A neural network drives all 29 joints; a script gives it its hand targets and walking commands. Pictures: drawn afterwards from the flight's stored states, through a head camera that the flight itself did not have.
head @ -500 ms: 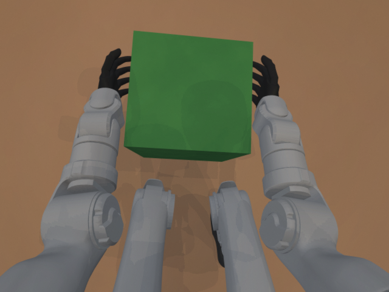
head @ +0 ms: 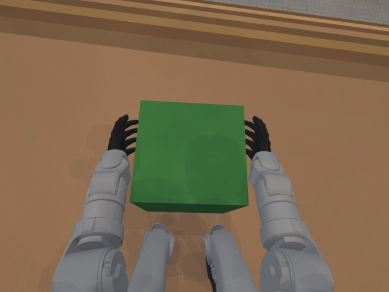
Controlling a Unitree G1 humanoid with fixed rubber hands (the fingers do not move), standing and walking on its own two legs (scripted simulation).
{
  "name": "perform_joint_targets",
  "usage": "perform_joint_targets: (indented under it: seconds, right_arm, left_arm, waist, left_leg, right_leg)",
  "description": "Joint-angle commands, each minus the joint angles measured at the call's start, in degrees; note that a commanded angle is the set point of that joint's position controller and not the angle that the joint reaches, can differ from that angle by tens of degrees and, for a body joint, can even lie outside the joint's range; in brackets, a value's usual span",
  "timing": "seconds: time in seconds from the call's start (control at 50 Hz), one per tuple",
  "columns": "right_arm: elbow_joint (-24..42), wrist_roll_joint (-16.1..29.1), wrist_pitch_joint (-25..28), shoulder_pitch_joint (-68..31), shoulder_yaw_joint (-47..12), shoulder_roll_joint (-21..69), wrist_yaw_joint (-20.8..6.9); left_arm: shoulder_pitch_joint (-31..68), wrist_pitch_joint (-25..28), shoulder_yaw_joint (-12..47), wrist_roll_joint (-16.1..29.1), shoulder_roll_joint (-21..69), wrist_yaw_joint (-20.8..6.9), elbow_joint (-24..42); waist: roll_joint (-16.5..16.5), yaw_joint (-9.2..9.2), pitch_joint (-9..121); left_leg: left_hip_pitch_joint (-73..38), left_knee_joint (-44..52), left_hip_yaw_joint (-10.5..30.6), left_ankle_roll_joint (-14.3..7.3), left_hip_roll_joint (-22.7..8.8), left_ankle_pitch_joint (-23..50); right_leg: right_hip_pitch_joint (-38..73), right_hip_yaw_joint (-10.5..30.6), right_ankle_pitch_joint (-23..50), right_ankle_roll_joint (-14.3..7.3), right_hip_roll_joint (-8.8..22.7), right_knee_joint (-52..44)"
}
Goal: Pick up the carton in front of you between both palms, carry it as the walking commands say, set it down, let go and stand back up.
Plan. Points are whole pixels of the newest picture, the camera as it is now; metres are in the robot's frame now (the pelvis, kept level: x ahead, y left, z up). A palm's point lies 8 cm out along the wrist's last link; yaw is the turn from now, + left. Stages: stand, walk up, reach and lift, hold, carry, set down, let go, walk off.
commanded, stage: reach and lift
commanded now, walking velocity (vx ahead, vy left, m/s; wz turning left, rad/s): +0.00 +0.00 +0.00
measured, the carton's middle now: (188, 166) +0.40 +0.01 -0.12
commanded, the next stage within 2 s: hold in 1.80 s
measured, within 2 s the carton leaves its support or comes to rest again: neither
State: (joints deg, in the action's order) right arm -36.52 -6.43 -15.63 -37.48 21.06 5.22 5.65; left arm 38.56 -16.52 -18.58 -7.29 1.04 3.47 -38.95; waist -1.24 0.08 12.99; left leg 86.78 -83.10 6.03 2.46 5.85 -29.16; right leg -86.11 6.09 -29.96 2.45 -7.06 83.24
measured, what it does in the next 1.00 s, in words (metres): rises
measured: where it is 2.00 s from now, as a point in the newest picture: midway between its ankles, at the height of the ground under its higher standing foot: (186, 288)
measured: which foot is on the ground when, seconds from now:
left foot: down 0.00-1.00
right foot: down 0.00-1.00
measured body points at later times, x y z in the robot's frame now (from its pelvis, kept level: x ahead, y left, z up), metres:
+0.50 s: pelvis +0.05 +0.00 +0.14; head +0.10 +0.01 +0.58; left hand +0.38 +0.16 +0.10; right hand +0.38 -0.15 +0.11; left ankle +0.07 +0.13 -0.56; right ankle +0.07 -0.13 -0.56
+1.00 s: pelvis +0.05 +0.00 +0.18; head +0.02 +0.00 +0.62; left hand +0.35 +0.16 +0.19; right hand +0.36 -0.15 +0.19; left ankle +0.07 +0.13 -0.56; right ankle +0.07 -0.13 -0.56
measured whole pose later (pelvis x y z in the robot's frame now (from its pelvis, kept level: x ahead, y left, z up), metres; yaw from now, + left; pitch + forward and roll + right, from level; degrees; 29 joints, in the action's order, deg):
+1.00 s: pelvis +0.05 +0.00 +0.18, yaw +1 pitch -4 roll +0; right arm -23.9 -16.2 -34.3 -17.4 17.2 9.3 -0.1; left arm 16.5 -35.2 -16.2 -16.2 9.0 0.6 -23.3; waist -0.4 -0.1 1.6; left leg 10.2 -26.7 8.1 0.5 3.0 -12.9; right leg -9.6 8.4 -13.6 0.4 -3.1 26.9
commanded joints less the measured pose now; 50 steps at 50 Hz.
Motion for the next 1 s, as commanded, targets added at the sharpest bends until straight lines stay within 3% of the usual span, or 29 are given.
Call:
perform_joint_targets:
  seconds: [0.0,0.36,0.5,0.66,0.8,0.88,0.98]
  right_arm:
    - [-2.0,5.4,0.2,-29.9,-33.9,60.9,-13.2]
    - [0.1,2.3,0.8,-10.7,-35.8,60.0,-14.4]
    - [3.9,3.0,-3.5,-5.1,-38.2,59.7,-15.7]
    - [11.0,4.9,-11.6,-0.2,-41.4,60.3,-17.6]
    - [11.4,3.1,-17.8,-0.1,-36.9,58.1,-18.8]
    - [9.8,1.9,-18.3,-4.3,-33.7,58.2,-19.5]
    - [10.8,2.8,-17.8,-9.7,-35.1,60.2,-20.0]
  left_arm:
    - [30.8,1.3,31.4,6.7,61.5,-13.6,1.5]
    - [12.3,2.1,33.5,4.2,62.2,-13.6,4.5]
    - [6.6,-2.0,36.5,5.0,62.9,-14.3,8.5]
    - [2.1,-10.2,39.7,6.5,63.0,-15.4,16.5]
    - [1.7,-16.6,35.4,4.9,61.4,-16.1,17.3]
    - [6.2,-17.0,32.5,3.6,61.7,-16.9,15.8]
    - [11.8,-16.6,34.1,4.6,63.7,-17.5,16.9]
  waist:
    - [1.6,0.71,39.7]
    - [1.7,0.09,25.4]
    - [1.8,-0.07,18.7]
    - [1.3,-0.17,10.0]
    - [1.1,0.08,-2.0]
    - [0.9,-0.14,-4.0]
    - [1.1,-0.28,0.3]
  left_leg:
    - [-31.4,13.7,-5.9,-1.2,3.5,14.2]
    - [-56.3,37.2,-1.3,-2.1,1.1,25.1]
    - [-67.1,46.5,-0.5,-1.8,0.0,30.0]
    - [-77.7,56.0,-1.0,-1.6,-0.7,32.6]
    - [-79.6,61.5,-1.5,-2.0,-1.1,24.2]
    - [-79.0,61.4,-1.9,-2.2,-1.2,18.9]
    - [-80.3,60.5,-2.2,-2.2,-1.2,19.2]
  right_leg:
    - [26.3,-5.6,13.2,-0.5,-3.2,-14.4]
    - [52.3,-1.2,24.3,-1.8,-0.1,-37.3]
    - [63.9,-0.5,29.6,-1.9,0.9,-46.8]
    - [75.3,-0.5,33.1,-1.5,1.9,-56.3]
    - [77.2,-1.1,25.1,-1.7,2.4,-61.9]
    - [75.9,-1.5,19.6,-2.1,2.5,-62.1]
    - [77.4,-1.8,19.8,-2.2,2.6,-61.1]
